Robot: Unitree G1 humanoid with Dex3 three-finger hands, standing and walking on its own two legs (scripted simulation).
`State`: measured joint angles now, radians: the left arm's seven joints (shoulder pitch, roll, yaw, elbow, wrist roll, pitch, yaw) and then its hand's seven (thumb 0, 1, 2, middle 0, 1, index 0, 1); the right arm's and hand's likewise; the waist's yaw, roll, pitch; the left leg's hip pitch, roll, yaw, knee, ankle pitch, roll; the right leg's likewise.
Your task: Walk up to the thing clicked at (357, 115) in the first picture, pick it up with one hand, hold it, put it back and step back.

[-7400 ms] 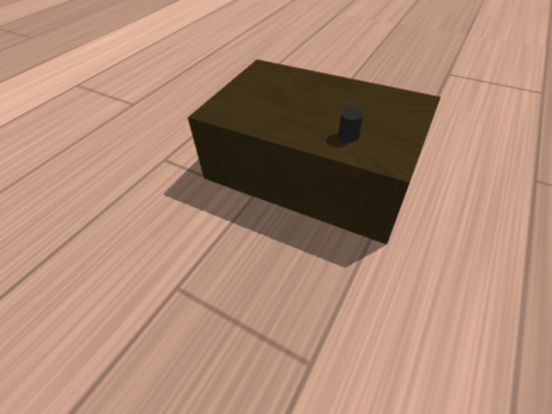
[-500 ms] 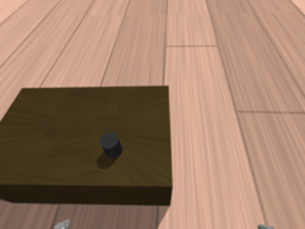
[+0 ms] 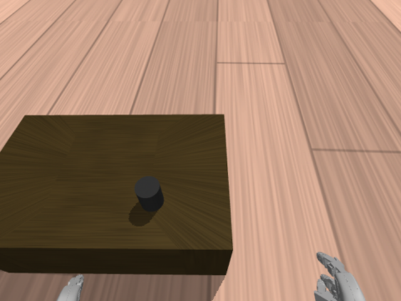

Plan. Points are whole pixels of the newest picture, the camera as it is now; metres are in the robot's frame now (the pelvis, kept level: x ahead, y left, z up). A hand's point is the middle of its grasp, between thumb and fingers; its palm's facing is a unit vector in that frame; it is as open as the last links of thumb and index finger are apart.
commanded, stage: go down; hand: left
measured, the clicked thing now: (149, 194) +0.52 +0.21 -0.32
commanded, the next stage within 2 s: none
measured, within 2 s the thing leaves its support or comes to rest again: neither
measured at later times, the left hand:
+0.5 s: hand out of the picture +0.14 +0.25 -0.11, palm faces +0.06 -0.94 -0.33, open 17.1 cm
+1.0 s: hand (61, 259) +0.24 +0.32 -0.07, palm faces +0.21 -0.94 -0.27, open 17.2 cm
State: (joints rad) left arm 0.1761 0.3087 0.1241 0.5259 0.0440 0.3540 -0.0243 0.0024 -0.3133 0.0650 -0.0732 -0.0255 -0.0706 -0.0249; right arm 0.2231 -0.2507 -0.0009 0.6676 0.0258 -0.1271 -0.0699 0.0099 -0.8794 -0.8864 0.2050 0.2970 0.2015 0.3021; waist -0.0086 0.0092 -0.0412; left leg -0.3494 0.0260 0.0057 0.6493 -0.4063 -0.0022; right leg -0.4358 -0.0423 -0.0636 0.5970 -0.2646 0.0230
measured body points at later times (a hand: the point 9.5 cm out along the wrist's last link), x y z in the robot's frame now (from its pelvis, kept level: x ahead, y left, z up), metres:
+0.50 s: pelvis +0.00 +0.01 -0.02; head +0.03 +0.02 +0.43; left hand +0.14 +0.30 -0.09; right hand +0.16 -0.23 -0.10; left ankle -0.05 +0.11 -0.72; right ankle +0.02 -0.14 -0.72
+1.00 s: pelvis -0.02 -0.01 -0.04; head +0.02 +0.02 +0.41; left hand +0.22 +0.37 -0.05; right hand +0.13 -0.26 -0.11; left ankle -0.05 +0.11 -0.72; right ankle +0.02 -0.14 -0.72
